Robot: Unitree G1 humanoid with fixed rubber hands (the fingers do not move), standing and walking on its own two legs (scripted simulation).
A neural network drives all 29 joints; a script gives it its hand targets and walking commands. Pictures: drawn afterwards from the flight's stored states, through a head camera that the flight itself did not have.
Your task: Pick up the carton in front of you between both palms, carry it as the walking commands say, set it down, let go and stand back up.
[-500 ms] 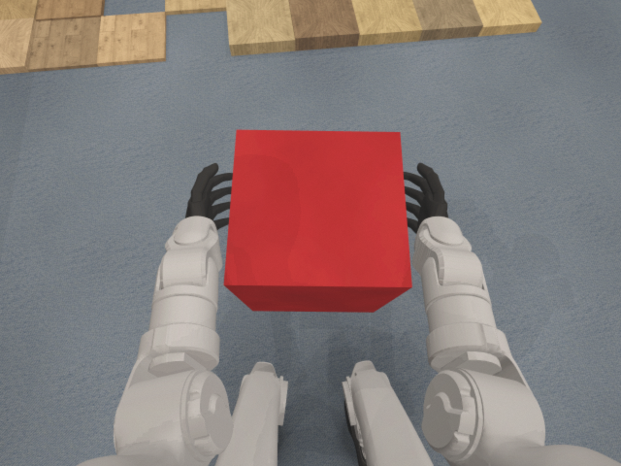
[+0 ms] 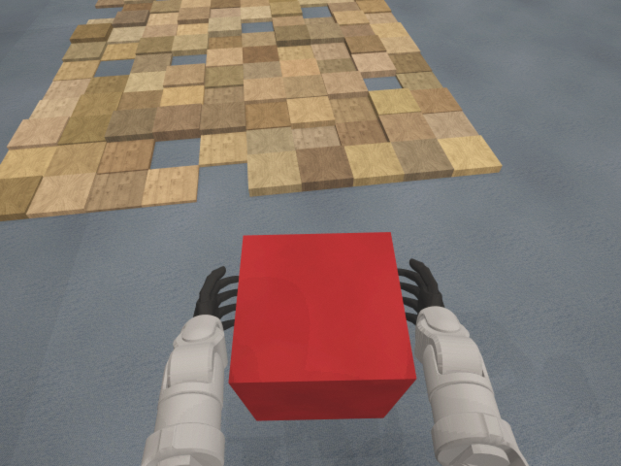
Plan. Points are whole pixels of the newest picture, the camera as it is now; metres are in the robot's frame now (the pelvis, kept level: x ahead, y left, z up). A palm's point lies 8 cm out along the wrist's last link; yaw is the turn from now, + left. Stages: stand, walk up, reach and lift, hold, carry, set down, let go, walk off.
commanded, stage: reach and lift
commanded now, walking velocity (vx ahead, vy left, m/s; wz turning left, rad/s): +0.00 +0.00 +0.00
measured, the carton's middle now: (318, 333) +0.32 +0.00 -0.08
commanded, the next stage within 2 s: hold in 1.14 s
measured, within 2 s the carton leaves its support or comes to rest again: neither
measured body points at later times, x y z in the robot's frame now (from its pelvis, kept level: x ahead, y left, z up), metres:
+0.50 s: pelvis -0.01 +0.00 +0.02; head -0.03 +0.00 +0.46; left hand +0.30 +0.15 +0.03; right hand +0.30 -0.15 +0.04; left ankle +0.02 +0.13 -0.72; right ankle +0.01 -0.13 -0.72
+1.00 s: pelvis +0.01 +0.00 +0.02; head -0.03 +0.00 +0.47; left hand +0.31 +0.15 +0.04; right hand +0.31 -0.15 +0.05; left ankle +0.02 +0.13 -0.72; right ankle +0.01 -0.13 -0.72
